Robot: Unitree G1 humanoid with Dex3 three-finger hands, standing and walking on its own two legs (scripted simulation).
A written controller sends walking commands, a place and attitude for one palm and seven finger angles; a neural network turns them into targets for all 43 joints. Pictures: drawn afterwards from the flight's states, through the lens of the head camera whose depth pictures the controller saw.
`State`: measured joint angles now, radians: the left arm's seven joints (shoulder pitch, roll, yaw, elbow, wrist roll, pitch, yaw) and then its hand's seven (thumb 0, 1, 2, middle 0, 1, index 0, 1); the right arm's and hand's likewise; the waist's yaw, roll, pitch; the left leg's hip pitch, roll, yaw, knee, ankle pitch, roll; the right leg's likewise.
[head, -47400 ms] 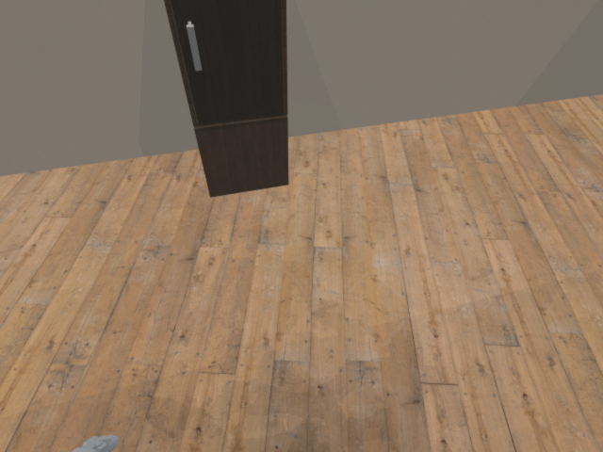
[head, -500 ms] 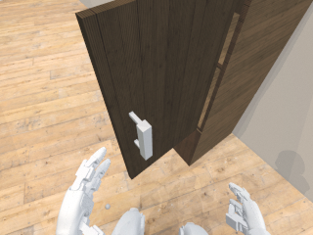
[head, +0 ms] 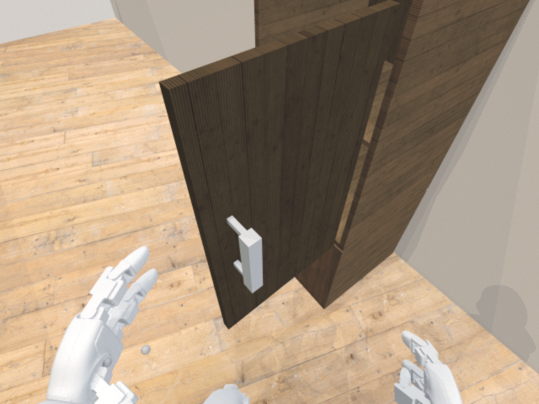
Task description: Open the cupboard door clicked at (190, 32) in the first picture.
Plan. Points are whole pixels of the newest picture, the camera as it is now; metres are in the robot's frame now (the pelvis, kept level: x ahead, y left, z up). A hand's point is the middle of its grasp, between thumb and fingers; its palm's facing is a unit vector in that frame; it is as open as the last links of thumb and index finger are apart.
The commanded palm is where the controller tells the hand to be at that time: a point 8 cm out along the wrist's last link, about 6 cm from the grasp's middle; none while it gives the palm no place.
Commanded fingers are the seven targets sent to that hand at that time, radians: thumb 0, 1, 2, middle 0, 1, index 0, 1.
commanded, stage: draw the hand back to the body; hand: left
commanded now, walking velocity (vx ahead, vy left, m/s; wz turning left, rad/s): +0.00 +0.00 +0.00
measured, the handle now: (243, 254) +0.34 +0.06 +0.04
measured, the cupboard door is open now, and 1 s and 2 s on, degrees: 93 93 93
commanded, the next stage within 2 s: step back with the hand held close in 1.20 s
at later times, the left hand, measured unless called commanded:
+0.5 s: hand (50, 298) +0.20 +0.24 +0.16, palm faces +0.29 -0.88 -0.36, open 13.0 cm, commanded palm +0.16 +0.28 +0.19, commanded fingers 0.00 0.38 0.68 -0.18 -0.30 -0.18 -0.30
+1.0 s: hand out of the picture +0.24 +0.27 +0.23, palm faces +0.42 -0.82 -0.39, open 7.7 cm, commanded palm +0.18 +0.31 +0.25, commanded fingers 0.00 0.90 0.90 -0.20 -0.30 -0.20 -0.30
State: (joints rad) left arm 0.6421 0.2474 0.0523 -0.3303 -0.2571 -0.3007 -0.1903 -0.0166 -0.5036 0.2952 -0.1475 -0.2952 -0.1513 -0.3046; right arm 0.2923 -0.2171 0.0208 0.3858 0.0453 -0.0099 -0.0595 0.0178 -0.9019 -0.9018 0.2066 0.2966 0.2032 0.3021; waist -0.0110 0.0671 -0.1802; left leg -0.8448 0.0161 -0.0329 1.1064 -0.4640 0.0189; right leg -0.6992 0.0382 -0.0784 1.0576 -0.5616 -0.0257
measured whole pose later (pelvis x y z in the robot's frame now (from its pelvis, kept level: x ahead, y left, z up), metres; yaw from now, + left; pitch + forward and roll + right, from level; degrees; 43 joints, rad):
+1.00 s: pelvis +0.04 +0.01 +0.08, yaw -1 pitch -2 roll +0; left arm 0.48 0.35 0.34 -0.43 -0.09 -0.05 0.12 0.01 0.82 0.86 -0.20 -0.30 -0.21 -0.31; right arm 0.21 -0.23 0.03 0.59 0.01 -0.07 -0.07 0.02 -0.90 -0.90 0.21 0.30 0.20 0.30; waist 0.06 0.05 -0.02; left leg -0.20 -0.02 0.03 0.48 -0.25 0.04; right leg -0.08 0.01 0.00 0.43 -0.31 0.00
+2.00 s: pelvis -0.06 +0.03 +0.07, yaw +0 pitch -1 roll -3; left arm 0.56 0.42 0.44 -0.51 -0.03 -0.19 0.14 0.01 0.88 0.89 -0.21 -0.30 -0.21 -0.31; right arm 0.22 -0.22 0.00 0.55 0.01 -0.04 -0.08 0.02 -0.90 -0.90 0.21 0.30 0.20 0.30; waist -0.01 0.03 0.05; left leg -0.41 0.00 0.03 0.57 -0.16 0.07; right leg -0.29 0.04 0.02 0.53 -0.22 0.02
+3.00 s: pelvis -0.31 +0.10 +0.07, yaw -6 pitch -1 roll -1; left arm 0.61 0.52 0.46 -0.62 -0.05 -0.15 0.13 0.01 0.88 0.89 -0.21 -0.30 -0.21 -0.31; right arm 0.25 -0.20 0.00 0.64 -0.02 -0.08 -0.06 0.01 -0.90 -0.90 0.21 0.30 0.20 0.30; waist 0.01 -0.03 -0.01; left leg -0.60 0.00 0.07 0.89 -0.33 -0.03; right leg -0.19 0.07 -0.11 0.49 -0.29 -0.12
